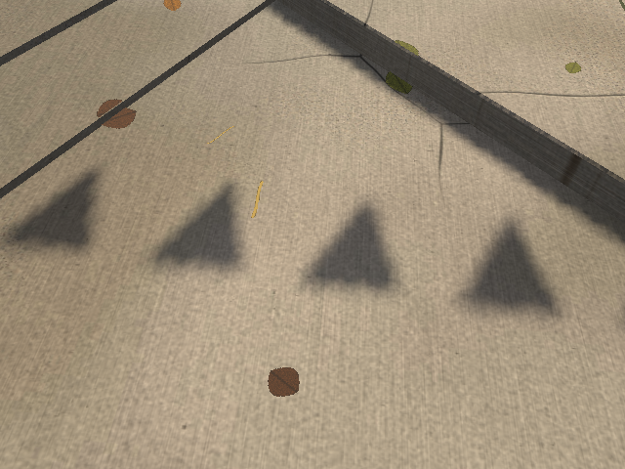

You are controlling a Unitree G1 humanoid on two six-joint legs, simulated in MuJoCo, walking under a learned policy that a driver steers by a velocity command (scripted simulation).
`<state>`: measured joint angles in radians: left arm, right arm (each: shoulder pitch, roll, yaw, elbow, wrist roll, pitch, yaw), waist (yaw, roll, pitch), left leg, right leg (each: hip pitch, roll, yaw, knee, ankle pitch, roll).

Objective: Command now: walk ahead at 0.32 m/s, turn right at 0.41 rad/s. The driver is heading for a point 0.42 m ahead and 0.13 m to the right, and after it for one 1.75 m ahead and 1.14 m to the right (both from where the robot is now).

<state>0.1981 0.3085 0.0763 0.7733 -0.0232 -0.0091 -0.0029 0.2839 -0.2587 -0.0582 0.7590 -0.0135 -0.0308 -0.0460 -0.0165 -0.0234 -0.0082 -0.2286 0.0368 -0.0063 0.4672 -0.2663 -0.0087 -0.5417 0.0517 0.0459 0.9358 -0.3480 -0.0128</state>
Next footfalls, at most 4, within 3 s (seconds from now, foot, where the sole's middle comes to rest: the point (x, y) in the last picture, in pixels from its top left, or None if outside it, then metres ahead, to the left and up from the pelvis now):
0.26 right None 0.17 -0.18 -0.78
0.72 left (350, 459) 0.53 -0.09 -0.78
1.24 right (500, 406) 0.65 -0.44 -0.78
1.76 left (445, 277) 1.02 -0.37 -0.78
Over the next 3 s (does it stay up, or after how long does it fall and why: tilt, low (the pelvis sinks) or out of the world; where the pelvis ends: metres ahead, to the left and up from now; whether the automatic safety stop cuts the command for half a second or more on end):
stays up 1.23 -0.59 0.00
